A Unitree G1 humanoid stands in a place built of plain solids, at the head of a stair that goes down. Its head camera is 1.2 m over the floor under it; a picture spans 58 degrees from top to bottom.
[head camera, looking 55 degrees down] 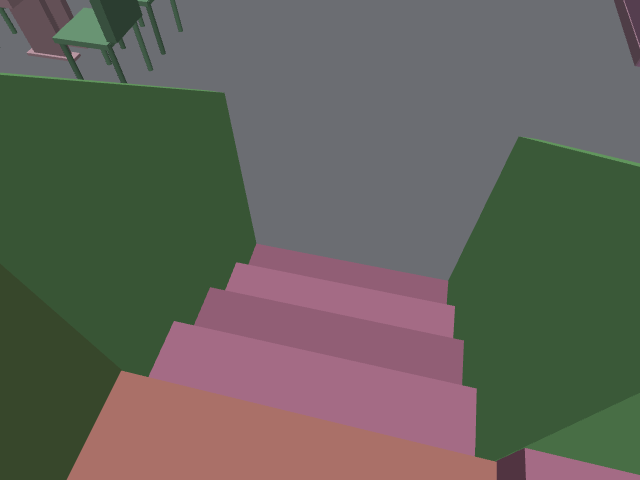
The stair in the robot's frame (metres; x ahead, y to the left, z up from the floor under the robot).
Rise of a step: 0.18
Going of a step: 0.24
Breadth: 1.02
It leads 13 degrees to the right of straight ahead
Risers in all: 5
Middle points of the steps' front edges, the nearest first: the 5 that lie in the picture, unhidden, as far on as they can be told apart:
0.28 0.06 0.00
0.51 0.00 -0.18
0.74 -0.05 -0.36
0.98 -0.10 -0.54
1.21 -0.15 -0.72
